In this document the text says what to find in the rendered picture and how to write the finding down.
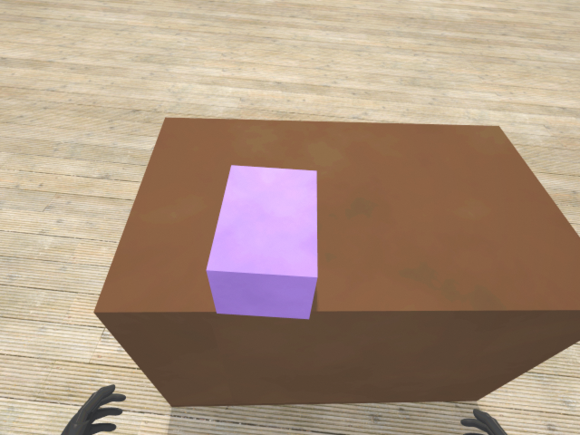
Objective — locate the right robot hand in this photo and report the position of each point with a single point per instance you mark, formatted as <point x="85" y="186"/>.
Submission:
<point x="483" y="422"/>

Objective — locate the pedestal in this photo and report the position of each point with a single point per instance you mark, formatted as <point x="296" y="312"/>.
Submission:
<point x="444" y="268"/>

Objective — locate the carton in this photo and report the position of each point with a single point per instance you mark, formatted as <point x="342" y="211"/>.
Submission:
<point x="263" y="260"/>

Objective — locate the left robot hand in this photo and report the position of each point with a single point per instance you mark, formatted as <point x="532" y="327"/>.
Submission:
<point x="81" y="422"/>

